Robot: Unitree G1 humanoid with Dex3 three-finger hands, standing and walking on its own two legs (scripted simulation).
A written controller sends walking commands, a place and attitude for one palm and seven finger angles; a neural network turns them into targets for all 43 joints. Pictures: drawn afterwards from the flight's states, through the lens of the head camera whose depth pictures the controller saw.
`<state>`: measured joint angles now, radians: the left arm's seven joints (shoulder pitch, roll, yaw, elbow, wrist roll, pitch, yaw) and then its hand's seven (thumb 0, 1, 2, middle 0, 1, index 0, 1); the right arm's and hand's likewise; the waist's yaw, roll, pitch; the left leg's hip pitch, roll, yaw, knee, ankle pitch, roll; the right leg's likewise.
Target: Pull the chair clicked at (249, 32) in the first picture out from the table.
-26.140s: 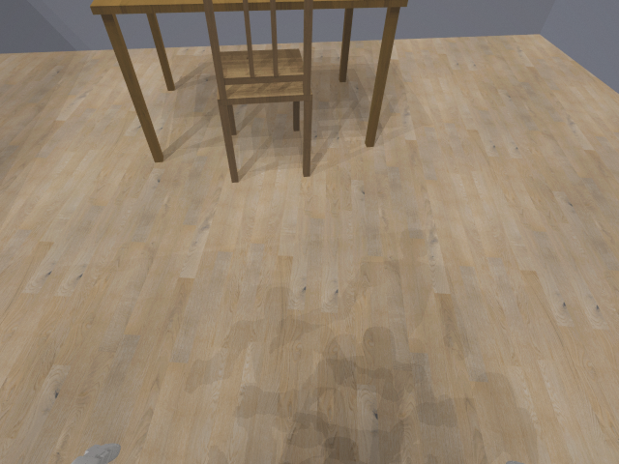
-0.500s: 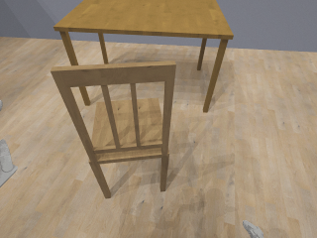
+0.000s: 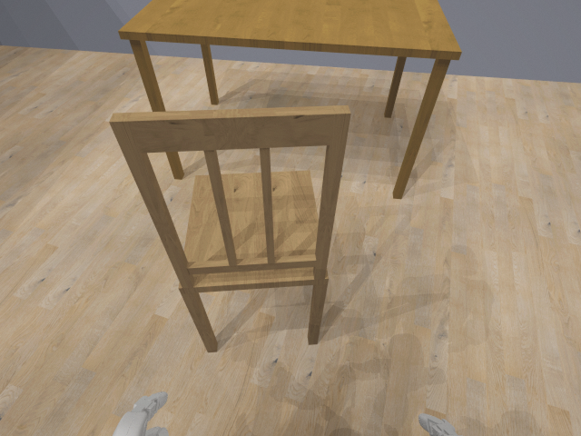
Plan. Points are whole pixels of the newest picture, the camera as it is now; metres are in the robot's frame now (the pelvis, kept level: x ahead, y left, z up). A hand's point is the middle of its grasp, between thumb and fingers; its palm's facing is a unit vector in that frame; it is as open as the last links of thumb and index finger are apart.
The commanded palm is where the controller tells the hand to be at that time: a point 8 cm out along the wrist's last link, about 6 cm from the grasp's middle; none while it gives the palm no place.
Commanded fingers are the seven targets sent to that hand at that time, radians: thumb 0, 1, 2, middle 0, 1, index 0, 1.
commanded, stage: let the arm hang, fingers relaxed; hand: left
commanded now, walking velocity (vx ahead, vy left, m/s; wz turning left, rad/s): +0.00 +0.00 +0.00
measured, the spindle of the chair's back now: (223, 214) +0.53 +0.17 -0.06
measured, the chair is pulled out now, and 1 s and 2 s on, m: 0.61 0.61 0.61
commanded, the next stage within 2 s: look to check the result in 0.88 s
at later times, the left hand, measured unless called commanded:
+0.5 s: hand out of the picture -0.01 +0.17 -0.16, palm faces +0.02 -0.97 -0.23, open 7.4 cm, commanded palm none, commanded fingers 0.00 0.90 0.90 -0.20 -0.30 -0.20 -0.30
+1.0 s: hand out of the picture +0.00 +0.14 -0.17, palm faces +0.03 -0.98 -0.17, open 7.4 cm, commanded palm none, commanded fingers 0.00 0.90 0.90 -0.20 -0.30 -0.20 -0.30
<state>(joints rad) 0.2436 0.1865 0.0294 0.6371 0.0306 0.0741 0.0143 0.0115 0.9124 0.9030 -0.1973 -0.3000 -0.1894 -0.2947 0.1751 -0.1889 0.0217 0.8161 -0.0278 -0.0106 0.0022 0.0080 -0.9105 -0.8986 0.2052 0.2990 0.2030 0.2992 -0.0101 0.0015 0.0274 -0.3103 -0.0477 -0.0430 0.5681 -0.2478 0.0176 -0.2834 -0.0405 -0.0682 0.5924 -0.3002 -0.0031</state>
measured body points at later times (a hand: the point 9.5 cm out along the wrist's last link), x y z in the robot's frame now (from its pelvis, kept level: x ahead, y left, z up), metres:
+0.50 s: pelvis +0.01 -0.01 +0.01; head +0.03 -0.02 +0.46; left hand -0.01 +0.23 -0.14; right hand -0.01 -0.23 -0.15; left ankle +0.03 +0.11 -0.73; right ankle +0.01 -0.12 -0.73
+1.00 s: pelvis +0.01 -0.02 +0.01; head +0.03 -0.03 +0.46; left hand +0.00 +0.19 -0.15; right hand -0.01 -0.23 -0.15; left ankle +0.03 +0.11 -0.73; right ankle +0.01 -0.12 -0.73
